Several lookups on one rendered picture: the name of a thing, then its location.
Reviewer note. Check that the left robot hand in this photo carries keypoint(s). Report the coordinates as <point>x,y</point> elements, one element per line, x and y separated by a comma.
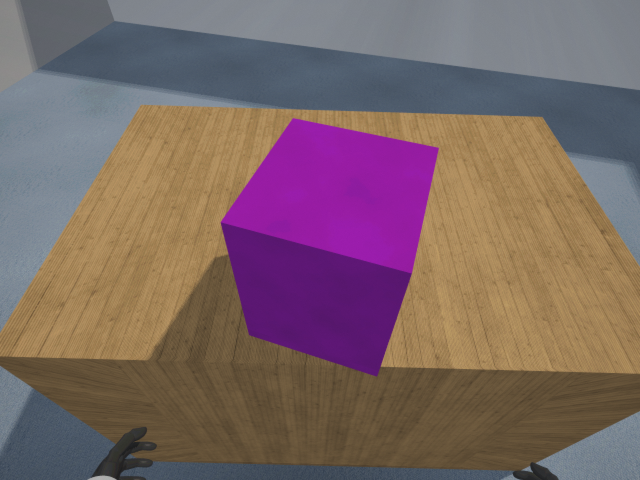
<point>115,463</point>

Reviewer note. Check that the carton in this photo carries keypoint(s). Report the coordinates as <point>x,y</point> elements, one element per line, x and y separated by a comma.
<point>323,238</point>

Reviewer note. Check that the pedestal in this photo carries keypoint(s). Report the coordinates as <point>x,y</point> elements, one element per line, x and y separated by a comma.
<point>517,337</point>

